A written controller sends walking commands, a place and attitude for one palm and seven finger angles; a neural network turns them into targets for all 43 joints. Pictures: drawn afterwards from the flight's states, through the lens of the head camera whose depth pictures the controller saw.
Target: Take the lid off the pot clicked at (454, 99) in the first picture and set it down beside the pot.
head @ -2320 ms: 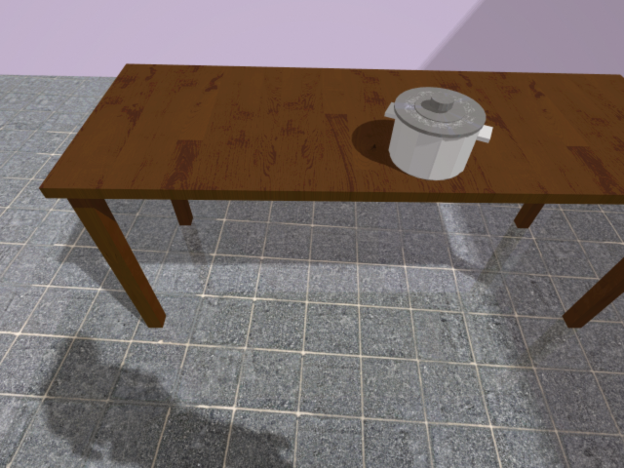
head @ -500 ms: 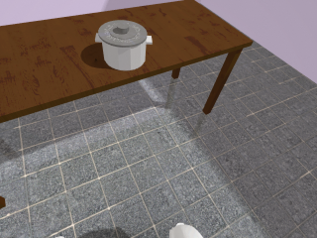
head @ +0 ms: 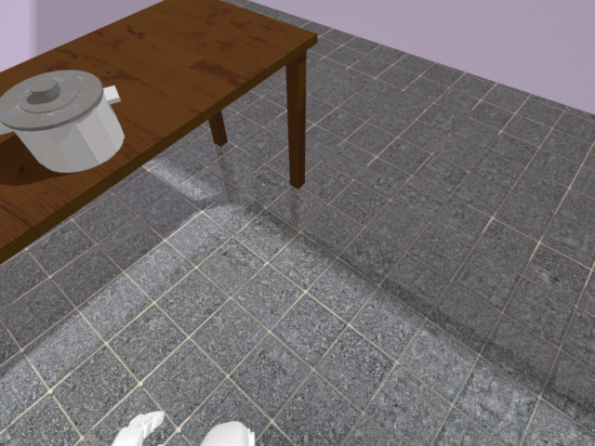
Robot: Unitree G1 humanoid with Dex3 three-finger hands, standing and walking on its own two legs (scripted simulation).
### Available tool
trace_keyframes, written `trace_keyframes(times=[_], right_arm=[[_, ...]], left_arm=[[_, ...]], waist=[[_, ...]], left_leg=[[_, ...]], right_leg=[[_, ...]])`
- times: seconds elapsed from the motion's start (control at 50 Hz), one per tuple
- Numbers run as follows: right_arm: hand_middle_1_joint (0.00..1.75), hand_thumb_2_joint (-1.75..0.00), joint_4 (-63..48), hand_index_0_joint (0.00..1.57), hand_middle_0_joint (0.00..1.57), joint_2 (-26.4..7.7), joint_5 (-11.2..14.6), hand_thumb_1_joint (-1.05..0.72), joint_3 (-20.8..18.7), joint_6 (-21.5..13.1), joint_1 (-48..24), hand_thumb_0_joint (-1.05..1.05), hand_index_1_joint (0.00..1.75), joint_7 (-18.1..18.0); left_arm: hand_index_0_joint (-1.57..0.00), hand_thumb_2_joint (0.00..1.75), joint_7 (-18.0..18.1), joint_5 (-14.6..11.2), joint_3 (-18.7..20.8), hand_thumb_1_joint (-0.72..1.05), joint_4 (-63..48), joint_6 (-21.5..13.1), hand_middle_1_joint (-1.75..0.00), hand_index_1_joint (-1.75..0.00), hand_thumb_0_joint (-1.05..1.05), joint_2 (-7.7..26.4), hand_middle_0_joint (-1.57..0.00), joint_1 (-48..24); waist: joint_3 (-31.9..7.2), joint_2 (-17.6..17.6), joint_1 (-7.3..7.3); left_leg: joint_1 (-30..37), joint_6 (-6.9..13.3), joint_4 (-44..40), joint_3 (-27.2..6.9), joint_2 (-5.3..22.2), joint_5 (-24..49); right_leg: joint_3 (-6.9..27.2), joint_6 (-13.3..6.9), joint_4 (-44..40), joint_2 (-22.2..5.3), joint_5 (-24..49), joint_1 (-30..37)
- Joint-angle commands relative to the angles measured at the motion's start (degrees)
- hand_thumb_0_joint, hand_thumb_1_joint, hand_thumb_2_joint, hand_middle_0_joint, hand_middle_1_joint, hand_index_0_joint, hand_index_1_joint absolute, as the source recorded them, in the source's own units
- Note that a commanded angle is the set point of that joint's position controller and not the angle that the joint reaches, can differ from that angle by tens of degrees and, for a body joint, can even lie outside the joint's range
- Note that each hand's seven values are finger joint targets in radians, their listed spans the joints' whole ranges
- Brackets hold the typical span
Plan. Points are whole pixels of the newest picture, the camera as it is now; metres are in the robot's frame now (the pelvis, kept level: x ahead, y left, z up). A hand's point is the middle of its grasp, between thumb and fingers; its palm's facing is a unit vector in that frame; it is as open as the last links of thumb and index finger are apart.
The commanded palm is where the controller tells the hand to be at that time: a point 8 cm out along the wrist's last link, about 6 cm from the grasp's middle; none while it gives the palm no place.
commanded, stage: walk to a spot facing it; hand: left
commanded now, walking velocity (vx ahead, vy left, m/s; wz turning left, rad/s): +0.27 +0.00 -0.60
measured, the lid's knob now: (45, 88) +0.72 +0.53 +0.06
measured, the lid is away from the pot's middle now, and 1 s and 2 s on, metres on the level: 0.00 0.00 0.00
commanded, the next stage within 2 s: turn to face it in 1.16 s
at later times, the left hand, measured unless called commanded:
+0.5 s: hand (176, 406) +0.20 +0.21 -0.17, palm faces -0.26 -0.96 -0.14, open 7.4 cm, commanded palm none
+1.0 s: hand (289, 288) +0.41 +0.03 -0.16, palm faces -0.50 -0.83 -0.24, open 7.3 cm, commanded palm none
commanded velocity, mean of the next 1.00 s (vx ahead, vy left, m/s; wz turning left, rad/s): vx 0.31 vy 0.00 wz -0.52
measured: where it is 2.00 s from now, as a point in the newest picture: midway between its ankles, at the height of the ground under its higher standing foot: (363, 362)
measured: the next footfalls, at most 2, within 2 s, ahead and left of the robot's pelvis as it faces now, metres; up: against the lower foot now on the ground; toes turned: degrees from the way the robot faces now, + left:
left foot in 0.20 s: +0.06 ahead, +0.14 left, +0.00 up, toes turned -3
right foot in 0.74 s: +0.28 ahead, -0.16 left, +0.00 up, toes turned -34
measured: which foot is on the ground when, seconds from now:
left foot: up 0.00-0.18, down 0.20-0.72, up 0.74-1.00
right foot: down 0.00-0.20, up 0.22-0.72, down 0.74-1.00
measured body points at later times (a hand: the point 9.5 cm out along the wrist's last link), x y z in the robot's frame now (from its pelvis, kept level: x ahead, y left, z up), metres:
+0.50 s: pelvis +0.09 +0.04 +0.01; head +0.11 +0.07 +0.45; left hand +0.21 +0.26 -0.16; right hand -0.01 -0.17 -0.12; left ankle +0.02 +0.14 -0.74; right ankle +0.11 -0.13 -0.63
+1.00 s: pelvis +0.24 -0.09 +0.00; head +0.25 -0.12 +0.45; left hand +0.43 +0.08 -0.14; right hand +0.16 -0.33 -0.15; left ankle +0.37 +0.05 -0.64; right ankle +0.25 -0.14 -0.74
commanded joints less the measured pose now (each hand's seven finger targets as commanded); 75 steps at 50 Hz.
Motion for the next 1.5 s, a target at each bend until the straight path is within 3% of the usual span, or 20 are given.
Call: trace_keyframes(times=[0.0,0.14,0.16,0.18,0.2,0.24,0.32,0.56,0.64,0.68,0.7,0.72,0.74,0.8,0.86,1.22,1.32,1.34,1.38,1.48], right_arm=[[0.3,-0.9,-5.56,0.2,0.2,-3.72,-0.31,-0.9,-0.78,-2.22,-0.76,0.0,0.3,0.18],[0.3,-0.9,-5.09,0.2,0.2,-3.1,0.15,-0.9,-0.85,-4.89,4.6,0.0,0.3,-0.01],[0.3,-0.9,-3.76,0.2,0.2,-5.77,0.14,-0.9,-1.47,-5.28,9.66,0.0,0.3,-0.7],[0.3,-0.9,-3.14,0.2,0.2,-12.28,-0.8,-0.9,-2.75,-5.55,14.15,0.0,0.3,-1.03],[0.3,-0.9,-3.4,0.2,0.2,-13.16,-0.54,-0.9,-2.27,-5.8,13.84,0.0,0.3,-1.28],[0.3,-0.9,-4.67,0.2,0.2,-7.72,-0.74,-0.9,-0.5,-6.43,7.64,0.0,0.3,-1.02],[0.3,-0.9,-3.51,0.2,0.2,-3.86,0.4,-0.9,1.1,-7.82,7.94,0.0,0.3,-1.31],[0.3,-0.9,3.71,0.2,0.2,-2.51,-0.39,-0.9,1.26,-7.84,19.88,0.0,0.3,-1.46],[0.3,-0.9,3.89,0.2,0.2,-5.4,-0.28,-0.9,-0.04,-7.8,16.93,0.0,0.3,-1.29],[0.3,-0.9,2.34,0.2,0.2,-6.99,0.17,-0.9,-0.45,-7.56,13.79,0.0,0.3,-0.88],[0.3,-0.9,1.4,0.2,0.2,-4.95,1.04,-0.9,-0.15,-7.38,14.34,0.0,0.3,-0.05],[0.3,-0.9,-0.97,0.2,0.2,-0.77,1.74,-0.9,0.5,-7.53,14.95,0.0,0.3,-0.19],[0.3,-0.9,-2.21,0.2,0.2,-2.0,1.49,-0.9,0.14,-7.23,8.34,0.0,0.3,-0.44],[0.3,-0.9,-0.46,0.2,0.2,-1.01,0.28,-0.9,-0.2,-5.87,8.12,0.0,0.3,-0.17],[0.3,-0.9,1.16,0.2,0.2,0.28,-0.46,-0.9,-0.29,-4.44,11.94,0.0,0.3,-0.04],[0.3,-0.9,-7.48,0.2,0.2,1.3,-0.06,-0.9,0.51,-5.95,-15.63,0.0,0.3,1.39],[0.3,-0.9,-1.01,0.2,0.2,0.77,0.42,-0.9,0.98,-6.69,-1.82,0.0,0.3,0.18],[0.3,-0.9,1.28,0.2,0.2,-2.0,0.22,-0.9,0.42,-6.87,5.27,0.0,0.3,-0.39],[0.3,-0.9,2.59,0.2,0.2,-7.32,0.63,-0.9,-0.03,-5.97,10.53,0.0,0.3,-0.79],[0.3,-0.9,0.66,0.2,0.2,-2.03,0.7,-0.9,1.56,-5.44,-0.41,0.0,0.3,-1.22]], left_arm=[[-0.2,0.9,0.1,0.19,3.31,0.9,-3.07,-0.9,-0.3,-0.3,0.0,12.57,-0.2,4.08],[-0.2,0.9,-0.77,-0.03,3.57,0.9,-3.42,-1.19,-0.3,-0.3,0.0,11.83,-0.2,2.1],[-0.2,0.9,-1.11,-0.09,3.0,0.9,-4.12,-1.12,-0.3,-0.3,0.0,8.92,-0.2,1.34],[-0.2,0.9,-1.76,-0.52,2.26,0.9,-5.89,-1.11,-0.3,-0.3,0.0,4.47,-0.2,0.28],[-0.2,0.9,-2.02,0.43,2.69,0.9,-7.97,-1.69,-0.3,-0.3,0.0,6.09,-0.2,-3.93],[-0.2,0.9,-3.07,1.42,3.67,0.9,-5.4,-1.96,-0.3,-0.3,0.0,6.81,-0.2,-1.6],[-0.2,0.9,-3.74,1.21,2.54,0.9,-1.31,-0.95,-0.3,-0.3,0.0,3.87,-0.2,3.55],[-0.2,0.9,-4.19,0.61,0.32,0.9,-3.51,-1.29,-0.3,-0.3,0.0,0.23,-0.2,-10.7],[-0.2,0.9,-3.75,0.59,1.0,0.9,-1.52,-2.23,-0.3,-0.3,0.0,1.39,-0.2,-3.74],[-0.2,0.9,-3.1,0.85,2.39,0.9,2.41,-3.29,-0.3,-0.3,0.0,5.06,-0.2,9.65],[-0.2,0.9,-2.51,0.9,3.92,0.9,4.18,-4.02,-0.3,-0.3,0.0,10.53,-0.2,16.43],[-0.2,0.9,-1.58,-0.03,5.03,0.9,4.2,-4.32,-0.3,-0.3,0.0,16.0,-0.2,20.21],[-0.2,0.9,-0.9,-1.35,5.58,0.9,4.24,-3.43,-0.3,-0.3,0.0,17.22,-0.2,19.11],[-0.2,0.9,-0.47,-1.05,2.84,0.9,0.88,-3.84,-0.3,-0.3,0.0,9.64,-0.2,5.03],[-0.2,0.9,-0.15,-0.12,2.09,0.9,1.57,-5.08,-0.3,-0.3,0.0,7.49,-0.2,4.06],[-0.2,0.9,1.03,0.33,1.35,0.9,7.92,-6.37,-0.3,-0.3,0.0,5.11,-0.2,22.23],[-0.2,0.9,1.84,-0.29,0.74,0.9,9.74,-6.43,-0.3,-0.3,0.0,4.47,-0.2,18.88],[-0.2,0.9,1.82,-0.78,0.6,0.9,9.95,-6.38,-0.3,-0.3,0.0,3.71,-0.2,19.12],[-0.2,0.9,2.22,-1.22,-0.75,0.9,10.32,-6.33,-0.3,-0.3,0.0,0.2,-0.2,23.37],[-0.2,0.9,1.6,0.35,0.48,0.9,9.69,-2.4,-0.3,-0.3,0.0,0.34,-0.2,15.53]], waist=[[-6.69,-8.94,2.96],[-5.66,-9.89,-0.23],[-6.95,-2.35,-2.62],[-6.36,17.48,-5.06],[-0.48,14.75,-4.75],[2.33,5.33,-0.74],[0.14,7.05,1.36],[4.22,8.08,-3.13],[-1.4,8.47,1.1],[-9.68,6.57,7.99],[-15.99,-1.19,10.99],[-22.95,-12.92,10.31],[-19.38,-6.67,10.32],[-3.97,-1.07,2.31],[-3.98,-2.91,-0.83],[-3.37,-6.32,6.57],[-9.56,-6.84,-0.27],[-13.81,-4.11,-2.81],[-18.66,10.55,-1.38],[-3.07,6.0,3.51]], left_leg=[[-0.77,-0.16,-6.4,0.34,-1.11,-0.23],[20.57,2.31,-31.62,1.94,-5.46,2.32],[31.17,3.7,-38.79,-3.54,-0.21,-2.98],[35.21,8.01,-49.64,-24.89,16.39,-20.15],[27.73,12.76,-54.43,-33.02,24.75,-23.27],[20.92,11.49,-54.2,-23.26,18.05,-14.31],[23.82,6.28,-49.48,-2.32,10.06,13.87],[33.65,10.73,-45.56,9.42,13.04,37.69],[34.05,10.05,-33.54,14.43,14.32,61.55],[27.04,6.87,-14.49,16.7,12.13,61.06],[10.1,4.39,2.59,16.22,9.83,38.67],[-8.28,0.93,23.85,10.77,-0.49,-10.14],[-12.05,2.71,27.49,0.96,0.73,-9.48],[-5.66,2.62,20.55,-1.79,6.14,5.82],[-2.09,2.12,13.18,-1.49,5.59,8.78],[-12.48,1.1,-12.75,0.52,-0.8,7.24],[13.62,4.37,-32.78,4.33,-6.22,17.51],[27.51,6.66,-33.15,-0.66,-1.08,30.9],[38.42,19.87,-34.67,-22.93,20.59,68.38],[12.92,14.87,-42.57,-13.11,9.23,47.93]], right_leg=[[17.74,-8.61,-12.8,-13.72,-4.88,4.82],[21.15,-5.88,-8.78,-8.76,-17.37,-8.99],[16.76,-2.75,-0.26,-4.4,-19.74,-18.07],[5.69,1.11,18.78,4.21,-22.35,-29.46],[3.33,2.49,28.09,-1.17,-18.62,-33.05],[3.47,3.2,36.01,-4.13,-8.82,-29.77],[0.18,4.45,41.39,-4.86,2.44,-28.54],[-9.84,2.92,18.04,-5.6,2.68,-29.56],[-12.78,-1.44,10.74,-0.97,-1.65,-14.27],[-14.41,-3.42,4.26,2.17,1.33,7.35],[-3.15,-7.52,2.61,-6.79,2.13,27.05],[31.03,-15.44,-3.79,-25.15,6.06,37.18],[33.49,-16.21,-10.99,-26.28,1.32,31.71],[18.28,-4.77,-17.34,-19.57,-10.07,1.53],[9.9,-6.73,-17.68,-14.37,-1.44,-3.91],[15.46,-8.64,-9.84,-13.96,33.71,19.43],[6.11,-2.64,4.0,-9.36,48.69,16.44],[3.93,0.13,13.41,-7.14,38.47,8.49],[-0.91,3.77,38.32,-0.62,-22.23,-10.19],[-0.66,6.55,35.95,-6.46,-10.66,-9.46]])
